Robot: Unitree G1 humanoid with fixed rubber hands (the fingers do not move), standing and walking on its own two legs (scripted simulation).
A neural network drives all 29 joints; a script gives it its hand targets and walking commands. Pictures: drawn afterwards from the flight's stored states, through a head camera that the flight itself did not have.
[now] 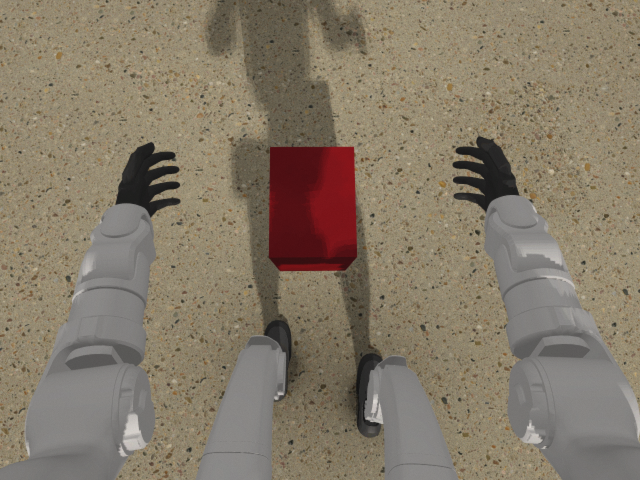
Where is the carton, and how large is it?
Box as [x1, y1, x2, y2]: [269, 147, 356, 270]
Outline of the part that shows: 270,147 270,259 279,270 344,270 356,257 353,147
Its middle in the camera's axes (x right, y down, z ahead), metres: -0.02 -0.06 +0.94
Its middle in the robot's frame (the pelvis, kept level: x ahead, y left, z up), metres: +0.52 +0.05 -0.55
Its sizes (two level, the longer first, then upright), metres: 0.240 0.181 0.285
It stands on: the floor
